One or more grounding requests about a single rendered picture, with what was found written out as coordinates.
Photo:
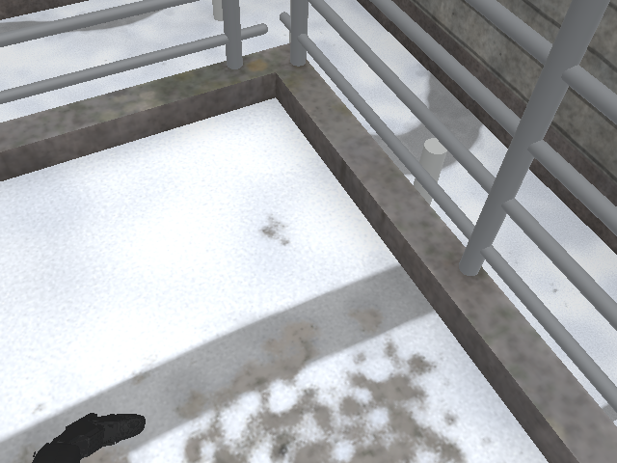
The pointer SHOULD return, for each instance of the robot left hand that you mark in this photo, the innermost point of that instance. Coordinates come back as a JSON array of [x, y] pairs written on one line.
[[89, 434]]

